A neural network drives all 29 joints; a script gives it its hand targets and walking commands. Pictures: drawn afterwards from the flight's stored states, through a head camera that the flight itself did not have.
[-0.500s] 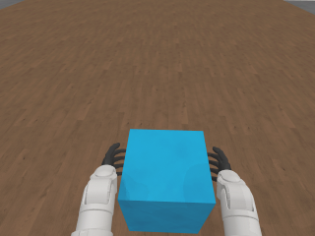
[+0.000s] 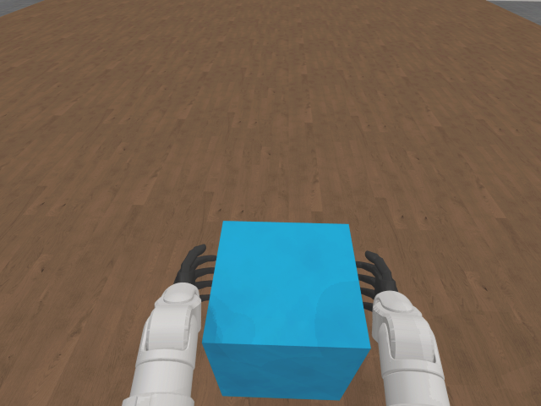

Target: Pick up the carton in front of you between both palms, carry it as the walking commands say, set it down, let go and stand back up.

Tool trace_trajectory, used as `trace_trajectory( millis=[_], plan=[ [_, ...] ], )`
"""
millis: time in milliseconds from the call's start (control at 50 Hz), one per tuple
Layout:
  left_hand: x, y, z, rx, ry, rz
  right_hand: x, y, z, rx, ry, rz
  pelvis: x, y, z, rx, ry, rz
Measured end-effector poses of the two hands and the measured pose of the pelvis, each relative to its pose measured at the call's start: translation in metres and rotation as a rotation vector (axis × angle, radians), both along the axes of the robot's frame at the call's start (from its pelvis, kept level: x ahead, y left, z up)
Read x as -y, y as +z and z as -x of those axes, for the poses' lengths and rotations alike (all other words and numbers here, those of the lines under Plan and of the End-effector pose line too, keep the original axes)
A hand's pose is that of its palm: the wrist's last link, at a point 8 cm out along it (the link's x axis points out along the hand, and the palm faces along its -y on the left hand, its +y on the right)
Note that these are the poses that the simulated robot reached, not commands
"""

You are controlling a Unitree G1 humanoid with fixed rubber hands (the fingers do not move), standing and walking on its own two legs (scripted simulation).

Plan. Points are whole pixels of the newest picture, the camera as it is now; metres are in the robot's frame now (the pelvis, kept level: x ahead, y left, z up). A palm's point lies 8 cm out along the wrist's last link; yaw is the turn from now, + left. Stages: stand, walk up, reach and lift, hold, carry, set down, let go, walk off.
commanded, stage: carry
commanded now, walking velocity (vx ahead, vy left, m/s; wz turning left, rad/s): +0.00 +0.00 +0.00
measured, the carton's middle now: (283, 313) +0.31 +0.00 -0.05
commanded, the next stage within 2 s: hold in 0.16 s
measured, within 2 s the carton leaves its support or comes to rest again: neither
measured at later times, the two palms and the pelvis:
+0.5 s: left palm (193, 300) +0.28 +0.13 +0.05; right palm (402, 319) +0.26 -0.16 +0.05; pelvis -0.02 +0.00 +0.01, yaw -3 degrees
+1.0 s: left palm (226, 307) +0.34 +0.10 -0.08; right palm (389, 330) +0.31 -0.19 -0.08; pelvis -0.05 +0.02 -0.03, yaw -8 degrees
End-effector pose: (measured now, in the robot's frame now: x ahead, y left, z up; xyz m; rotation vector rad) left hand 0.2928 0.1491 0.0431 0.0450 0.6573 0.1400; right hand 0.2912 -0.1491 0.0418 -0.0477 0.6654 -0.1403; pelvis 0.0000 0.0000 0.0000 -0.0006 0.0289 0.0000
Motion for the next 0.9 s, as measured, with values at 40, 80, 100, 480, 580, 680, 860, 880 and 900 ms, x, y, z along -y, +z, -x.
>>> trace_trajectory(
  millis=[40,80,100,480,580,680,860,880,900],
  plan=[
    [0.0,0.0,0.001,0.0,0.0,0.0,0.0,0.0,0.001,0.0,0.0,0.0,0.0,0.0,0.001,0.0,0.0,0.0],
    [0.001,0.0,0.001,0.0,0.0,0.0,0.001,0.0,0.001,0.0,0.0,0.0,0.001,0.0,0.001,0.0,0.0,0.0],
    [0.001,0.0,0.001,0.0,0.0,0.0,0.001,0.0,0.002,0.0,0.0,0.0,0.001,0.0,0.001,0.0,0.0,0.0],
    [0.016,0.006,0.017,0.0,-0.061,-0.001,0.015,0.007,0.034,-0.003,-0.052,0.013,-0.001,0.008,0.021,0.161,-0.053,0.002],
    [0.015,0.006,0.013,-0.003,-0.057,0.018,0.013,0.008,0.034,-0.005,-0.076,-0.002,-0.006,0.005,0.028,0.175,-0.08,0.005],
    [0.018,0.002,-0.001,-0.008,-0.051,0.051,0.015,0.002,0.024,-0.008,-0.099,-0.012,-0.012,-0.001,0.035,0.178,-0.109,0.007],
    [0.038,-0.04,-0.035,-0.053,-0.091,0.041,0.034,-0.04,0.002,-0.053,-0.131,-0.001,-0.018,-0.015,0.041,0.052,-0.134,-0.001],
    [0.04,-0.049,-0.038,-0.058,-0.095,0.036,0.036,-0.049,0.0,-0.059,-0.131,0.0,-0.018,-0.016,0.042,0.023,-0.135,-0.003],
    [0.042,-0.06,-0.04,-0.062,-0.099,0.031,0.038,-0.059,-0.002,-0.063,-0.129,0.003,-0.018,-0.018,0.043,-0.009,-0.136,-0.005]
  ],
)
